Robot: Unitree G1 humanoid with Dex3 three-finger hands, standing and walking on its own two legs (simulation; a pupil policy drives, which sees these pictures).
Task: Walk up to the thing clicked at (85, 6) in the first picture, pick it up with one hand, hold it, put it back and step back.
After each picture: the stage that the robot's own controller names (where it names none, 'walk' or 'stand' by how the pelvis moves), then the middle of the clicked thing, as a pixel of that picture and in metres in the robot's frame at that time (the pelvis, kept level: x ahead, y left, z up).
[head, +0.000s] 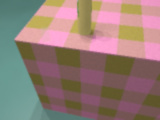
stand; (84, 10) +0.72 +0.03 +0.11
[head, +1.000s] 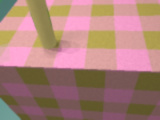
walk; (42, 21) +0.58 +0.22 +0.13
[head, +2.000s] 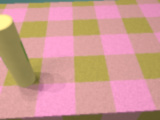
stand; (14, 56) +0.38 +0.24 +0.12
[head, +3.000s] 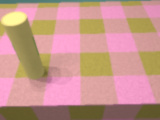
stand; (26, 50) +0.42 +0.22 +0.11
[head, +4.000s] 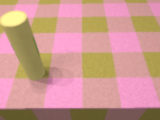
stand; (26, 50) +0.41 +0.22 +0.11
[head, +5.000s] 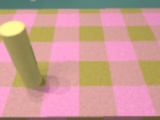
stand; (24, 59) +0.39 +0.23 +0.10
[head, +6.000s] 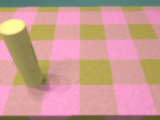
stand; (24, 57) +0.39 +0.22 +0.10
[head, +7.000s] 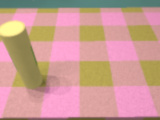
rise first; (24, 59) +0.39 +0.22 +0.10
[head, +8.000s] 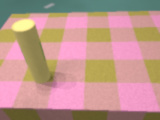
rise first; (34, 55) +0.42 +0.23 +0.11
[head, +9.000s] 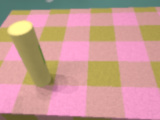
go down; (33, 58) +0.39 +0.23 +0.11
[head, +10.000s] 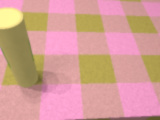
go down; (19, 55) +0.37 +0.20 +0.12
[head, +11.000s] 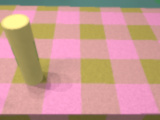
approach; (26, 54) +0.40 +0.21 +0.12
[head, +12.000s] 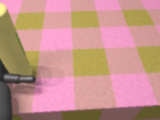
close; (9, 48) +0.39 +0.23 +0.14
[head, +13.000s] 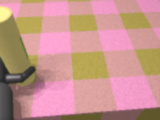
lift; (13, 52) +0.38 +0.22 +0.15
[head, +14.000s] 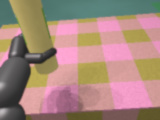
lift; (35, 31) +0.37 +0.15 +0.27
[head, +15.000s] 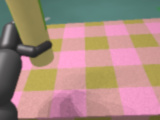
hold; (30, 20) +0.33 +0.15 +0.32
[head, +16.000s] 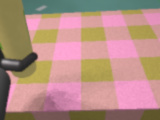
crouch; (12, 33) +0.32 +0.19 +0.28
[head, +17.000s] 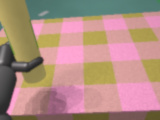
crouch; (23, 41) +0.35 +0.19 +0.24
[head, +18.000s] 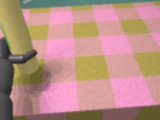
lower; (17, 36) +0.43 +0.22 +0.18
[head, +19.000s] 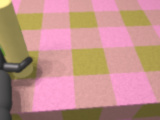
lower; (12, 42) +0.42 +0.23 +0.15
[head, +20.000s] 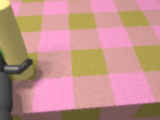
lower; (12, 45) +0.41 +0.23 +0.15
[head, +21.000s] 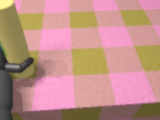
lower; (13, 43) +0.42 +0.22 +0.15
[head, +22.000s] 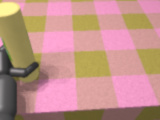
loosen; (19, 48) +0.40 +0.21 +0.14
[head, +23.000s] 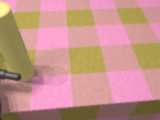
withdraw; (12, 48) +0.40 +0.21 +0.14
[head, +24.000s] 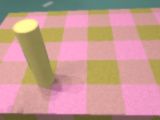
sink last; (37, 57) +0.39 +0.21 +0.12
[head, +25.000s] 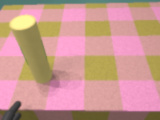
stand; (34, 53) +0.40 +0.21 +0.11
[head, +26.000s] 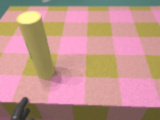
stand; (38, 49) +0.43 +0.21 +0.12
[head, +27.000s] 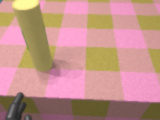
stand; (36, 39) +0.43 +0.21 +0.15
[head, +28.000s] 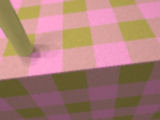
walk; (12, 27) +0.52 +0.28 +0.15
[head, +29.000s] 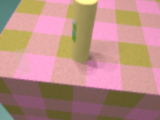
stand; (82, 32) +0.48 +0.06 +0.12
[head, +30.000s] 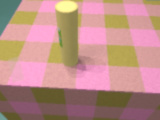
stand; (68, 37) +0.49 +0.09 +0.10
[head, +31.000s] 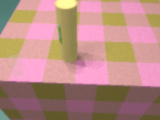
stand; (67, 34) +0.51 +0.10 +0.10
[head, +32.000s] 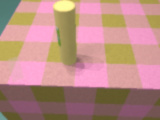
stand; (66, 36) +0.50 +0.10 +0.10
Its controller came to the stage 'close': yes
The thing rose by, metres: 0.23
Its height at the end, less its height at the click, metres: +0.00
